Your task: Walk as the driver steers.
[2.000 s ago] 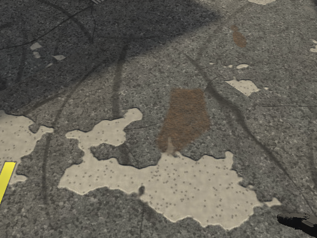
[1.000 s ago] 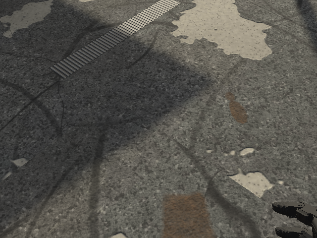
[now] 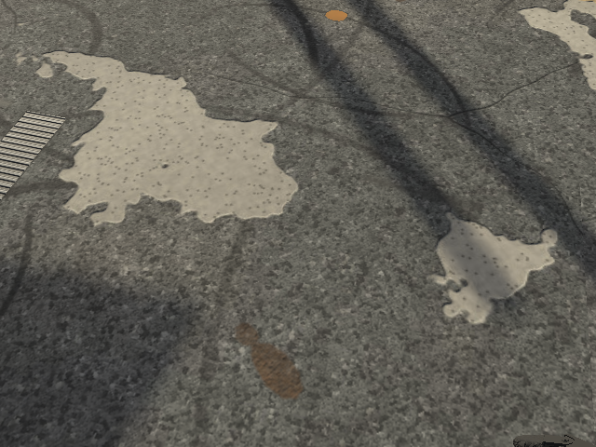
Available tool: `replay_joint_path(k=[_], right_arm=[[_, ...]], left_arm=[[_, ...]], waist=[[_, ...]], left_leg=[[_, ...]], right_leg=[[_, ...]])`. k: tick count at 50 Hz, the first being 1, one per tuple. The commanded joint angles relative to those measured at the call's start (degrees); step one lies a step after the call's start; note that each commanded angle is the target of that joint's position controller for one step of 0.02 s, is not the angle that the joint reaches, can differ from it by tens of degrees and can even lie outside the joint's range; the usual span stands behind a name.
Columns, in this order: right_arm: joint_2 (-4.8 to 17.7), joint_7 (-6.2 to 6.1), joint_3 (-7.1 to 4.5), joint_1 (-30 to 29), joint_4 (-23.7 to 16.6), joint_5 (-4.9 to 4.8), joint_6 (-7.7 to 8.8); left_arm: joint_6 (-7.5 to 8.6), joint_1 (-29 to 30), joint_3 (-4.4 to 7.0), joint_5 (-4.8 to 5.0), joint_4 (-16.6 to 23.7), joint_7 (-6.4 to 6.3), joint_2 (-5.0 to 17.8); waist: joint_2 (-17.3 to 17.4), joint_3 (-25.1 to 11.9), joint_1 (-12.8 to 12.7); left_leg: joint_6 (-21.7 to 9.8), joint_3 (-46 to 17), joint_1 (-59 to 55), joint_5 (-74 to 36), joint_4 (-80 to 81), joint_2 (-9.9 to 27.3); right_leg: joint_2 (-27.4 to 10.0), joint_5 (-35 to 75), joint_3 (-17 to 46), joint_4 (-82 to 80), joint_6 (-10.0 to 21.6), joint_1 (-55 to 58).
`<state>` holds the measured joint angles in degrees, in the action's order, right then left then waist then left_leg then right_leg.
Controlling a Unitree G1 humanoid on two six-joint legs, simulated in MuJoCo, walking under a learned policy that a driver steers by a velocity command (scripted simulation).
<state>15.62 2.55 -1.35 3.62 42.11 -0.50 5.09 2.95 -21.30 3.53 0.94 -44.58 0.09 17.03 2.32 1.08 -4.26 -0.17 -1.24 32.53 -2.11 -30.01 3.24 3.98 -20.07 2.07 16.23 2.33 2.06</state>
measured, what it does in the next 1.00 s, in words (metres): walks ahead: left foot, then right foot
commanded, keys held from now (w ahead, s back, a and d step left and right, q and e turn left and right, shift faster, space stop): w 0.60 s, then s+q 0.40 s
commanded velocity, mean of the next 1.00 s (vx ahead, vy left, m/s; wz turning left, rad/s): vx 0.34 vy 0.00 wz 0.10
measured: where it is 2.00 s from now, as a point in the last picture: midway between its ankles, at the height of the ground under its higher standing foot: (312, 344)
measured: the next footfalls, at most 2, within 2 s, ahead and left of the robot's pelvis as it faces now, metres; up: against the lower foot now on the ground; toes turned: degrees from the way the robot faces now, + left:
left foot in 0.04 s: +0.21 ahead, +0.13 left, +0.00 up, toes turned +1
right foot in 0.58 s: +0.51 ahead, -0.11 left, +0.00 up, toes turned -2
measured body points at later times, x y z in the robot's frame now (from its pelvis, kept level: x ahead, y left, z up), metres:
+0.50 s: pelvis +0.27 +0.02 +0.01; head +0.30 +0.02 +0.46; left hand +0.49 +0.25 -0.08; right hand +0.28 -0.26 -0.12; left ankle +0.17 +0.13 -0.73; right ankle +0.45 -0.13 -0.70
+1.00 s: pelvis +0.46 -0.02 +0.01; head +0.50 -0.01 +0.45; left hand +0.56 +0.27 -0.11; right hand +0.63 -0.27 -0.10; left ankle +0.53 +0.11 -0.71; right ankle +0.47 -0.11 -0.73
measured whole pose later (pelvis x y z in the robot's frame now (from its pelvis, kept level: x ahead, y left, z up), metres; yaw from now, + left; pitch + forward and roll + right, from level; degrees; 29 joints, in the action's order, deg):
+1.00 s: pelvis +0.46 -0.02 +0.01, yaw +9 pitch +0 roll -2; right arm 16.5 0.7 -3.6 10.0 42.8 -0.4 -2.2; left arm -0.5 -5.8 2.8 -0.4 -47.0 -2.5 15.2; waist 1.3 4.5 -0.2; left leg 2.7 0.7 28.9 12.2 -42.6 3.4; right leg 0.0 -13.5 -12.1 23.6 2.8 -10.3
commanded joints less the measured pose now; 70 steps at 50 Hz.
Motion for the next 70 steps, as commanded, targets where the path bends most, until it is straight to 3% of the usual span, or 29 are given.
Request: replay_joint_path(k=[1,2,3,4,5,6,8,10,19,24,27,29,30,31,32,33,34,36,39,43,50,53,54,55,56,58,61,65,70], right_arm=[[8.0,0.10,-2.66,1.1,-3.3,0.08,1.19],[10.3,-0.36,-3.90,8.9,-1.1,0.25,1.19],[14.3,-0.77,-4.86,18.1,0.3,0.92,1.08],[17.2,-0.42,-5.72,21.7,2.0,0.72,0.66],[11.6,-0.25,-4.17,21.6,1.6,-0.50,0.68],[9.7,-0.50,-3.50,17.4,1.1,-0.35,0.63],[8.0,-0.70,-2.84,11.3,0.2,0.75,0.41],[6.5,-0.72,-2.33,9.8,0.3,1.23,0.80],[9.8,-2.08,-3.09,14.1,4.0,-0.12,0.31],[10.7,-2.36,-3.43,18.5,6.9,-0.63,-1.07],[11.8,-2.84,-3.97,17.6,7.5,-0.83,-1.96],[10.9,-3.10,-3.54,16.1,7.1,-0.62,-2.48],[7.9,-3.21,-2.20,16.6,5.7,0.84,-2.35],[0.8,-2.66,-0.14,24.8,5.5,0.66,-1.23],[7.4,-2.50,-1.61,21.5,6.9,-0.52,-0.47],[10.1,-2.60,-2.61,16.4,5.5,-1.72,-0.24],[9.3,-3.10,-2.59,14.4,5.4,-1.32,-0.62],[7.5,-3.65,-2.95,15.8,6.0,-0.54,-2.47],[5.9,-4.14,-3.20,17.5,5.1,-0.44,-4.96],[4.9,-3.33,-3.10,13.5,1.8,-0.08,-5.88],[6.2,-1.37,-4.01,10.0,-2.9,0.16,-7.10],[8.4,-1.63,-5.36,10.3,-4.3,0.05,-7.25],[14.1,-2.90,-7.03,11.8,-4.6,0.21,-7.38],[17.0,-3.41,-7.76,15.5,-4.2,0.26,-6.87],[14.3,-2.94,-7.07,18.7,-3.7,0.65,-5.26],[11.2,-3.15,-6.20,13.8,-4.6,-0.19,-3.08],[9.3,-4.37,-5.39,10.4,-5.8,-0.04,-3.50],[11.1,-4.91,-6.18,12.3,-6.1,-0.25,-3.39],[11.6,-4.22,-6.31,13.3,-6.1,-0.66,-4.12]], left_arm=[[-0.28,0.5,2.69,0.10,1.7,-0.61,10.0],[-0.56,0.6,2.13,-0.29,1.8,-0.72,8.7],[-0.57,-1.5,0.76,-1.63,2.9,-0.89,5.6],[0.46,-8.8,-0.74,-0.65,3.3,-0.42,0.2],[1.25,-4.7,0.21,0.24,2.7,-0.21,5.7],[1.72,1.4,1.03,1.32,4.5,-0.02,8.4],[2.01,6.3,0.99,0.07,5.6,-0.29,7.4],[1.33,3.9,1.01,-0.15,4.8,-0.24,5.8],[1.32,15.9,-0.37,-0.58,7.3,0.31,1.6],[2.09,23.0,-0.45,0.07,9.7,1.76,2.0],[2.41,20.7,0.18,-0.12,9.5,2.33,3.8],[2.40,7.6,2.30,-0.54,5.5,1.73,7.6],[2.11,-2.7,3.45,-1.04,3.6,1.09,11.7],[1.87,-2.9,3.99,-1.53,3.0,1.22,15.6],[1.77,-2.3,2.58,-1.42,3.9,1.11,9.5],[1.95,2.7,1.64,-1.89,4.7,0.89,7.4],[2.16,6.9,0.94,-2.09,4.9,0.97,5.5],[2.73,11.7,0.27,-2.27,4.3,1.02,2.9],[2.42,15.0,1.01,-2.46,3.3,0.13,5.3],[-0.20,16.9,1.18,-2.06,2.5,-2.22,6.3],[-4.01,17.3,1.46,-0.65,0.2,-3.08,7.2],[-4.40,13.0,2.13,-0.12,-1.8,-2.85,8.0],[-4.21,10.7,1.83,-1.62,-1.8,-2.37,5.9],[-3.60,16.6,1.02,-2.45,2.3,-1.91,3.7],[-2.64,21.0,1.25,-1.53,3.2,-1.16,4.7],[-1.26,20.9,2.10,0.40,2.3,-0.17,6.4],[0.20,21.6,2.45,-0.95,1.3,0.14,6.1],[1.45,22.3,1.42,-0.68,0.5,0.70,3.1],[2.49,21.6,1.51,0.42,0.8,1.15,4.9]], waist=[[-7.5,-0.8,4.4],[-6.5,-6.4,8.1],[0.0,-15.7,10.6],[16.2,-22.3,7.5],[10.1,-19.9,10.3],[6.1,-11.5,10.1],[0.7,-3.5,7.4],[2.9,-3.4,4.8],[1.0,1.2,7.5],[1.2,3.1,9.4],[2.2,1.4,6.8],[1.4,-7.1,-0.1],[-5.0,-16.0,-3.5],[-20.1,-21.9,1.2],[-12.5,-20.6,-1.8],[-9.7,-12.7,-1.1],[-5.5,-9.6,1.2],[-7.0,-6.7,5.1],[-9.0,-5.9,7.6],[-9.0,-6.5,6.6],[-7.5,-3.7,5.4],[-3.7,-4.8,5.3],[9.1,-5.0,3.9],[17.3,-6.1,5.8],[10.3,-9.2,9.2],[4.2,-5.3,6.6],[4.1,-3.5,5.2],[4.4,-3.7,6.2],[6.6,-3.0,6.3]], left_leg=[[-3.1,1.9,-6.9,5.4,2.3,-2.0],[-5.0,2.6,-18.5,4.0,2.2,-2.5],[-9.1,-8.2,-36.4,1.0,-0.8,7.4],[-17.7,-35.5,-53.6,17.7,7.0,18.3],[-16.1,-40.3,-52.9,28.9,12.4,17.5],[-13.7,-32.3,-46.0,28.5,13.5,16.2],[-12.7,-22.0,-32.3,16.1,15.8,12.4],[-12.7,-17.0,-26.8,9.0,18.3,9.9],[-11.5,-3.7,-25.1,-0.1,22.9,6.6],[-10.9,-4.4,-32.2,-0.9,20.1,10.0],[-9.4,-4.7,-36.5,-10.3,14.9,11.5],[-6.8,-1.1,-32.8,-23.0,-0.6,7.3],[-4.7,1.3,-21.4,-7.9,-18.1,3.9],[-0.7,0.6,1.1,32.8,-37.4,-7.4],[-0.5,-7.2,5.2,37.2,-43.3,-5.7],[-0.4,-7.0,6.1,34.2,-44.4,-3.9],[0.6,-5.8,3.9,31.7,-42.1,-1.4],[2.1,-5.5,-3.0,28.2,-35.9,1.3],[4.3,-2.2,-5.6,23.1,-31.8,-0.4],[4.5,0.0,-7.0,12.1,-21.3,0.5],[1.6,2.6,-7.7,15.5,-10.0,0.3],[-3.4,2.0,-16.8,7.9,0.2,-0.8],[-7.7,-9.5,-22.0,-5.6,4.8,6.0],[-19.9,-31.2,-30.4,7.2,10.5,15.0],[-21.9,-37.7,-33.4,22.4,15.4,16.2],[-16.6,-32.4,-29.9,37.0,17.2,13.5],[-13.0,-24.7,-23.7,32.8,19.1,8.3],[-12.7,-19.8,-21.2,25.8,18.0,5.2],[-12.1,-23.6,-16.5,30.3,16.0,5.3]], right_leg=[[-16.4,38.0,6.8,5.2,6.9,0.3],[-13.2,42.9,4.4,15.0,5.3,-2.2],[-9.4,28.8,2.1,32.2,3.2,-13.3],[0.8,-8.7,1.1,51.1,-0.9,-34.9],[-1.3,-13.2,7.4,57.0,-0.5,-41.7],[-4.2,-8.1,6.0,57.5,0.0,-45.3],[-8.7,0.0,3.2,51.8,-0.4,-42.7],[-10.6,3.1,3.2,48.5,-1.0,-37.2],[-10.0,23.5,-0.5,22.5,-3.7,-37.8],[-8.2,22.8,-0.9,14.8,-2.1,-38.2],[-6.7,16.7,-1.6,12.4,0.3,-33.8],[-4.4,17.7,-4.0,10.6,3.3,-14.1],[-14.5,19.6,7.1,13.0,7.0,3.5],[-27.6,18.2,33.0,7.7,16.6,20.7],[-27.2,22.5,34.1,4.6,15.4,17.5],[-26.0,37.7,23.0,5.5,13.4,9.6],[-23.3,51.1,14.8,6.1,12.0,2.9],[-20.1,57.2,6.4,3.6,9.9,-7.5],[-19.2,59.8,-0.3,1.0,11.1,-12.8],[-18.1,51.0,-6.8,0.0,10.7,-12.3],[-21.4,42.4,-7.0,7.2,10.0,-8.0],[-20.3,19.1,-7.7,13.0,4.3,-11.2],[-13.9,3.6,-12.4,25.1,0.1,-17.5],[-2.2,-18.5,-11.1,38.9,-3.9,-34.9],[-2.1,-20.2,-0.1,47.6,-3.0,-41.1],[-6.0,-10.3,3.0,47.5,-0.7,-44.2],[-6.2,-0.8,1.2,38.1,-1.9,-38.0],[-3.7,4.6,0.0,24.2,-4.0,-30.9],[-2.4,5.8,0.2,15.4,-4.2,-23.1]])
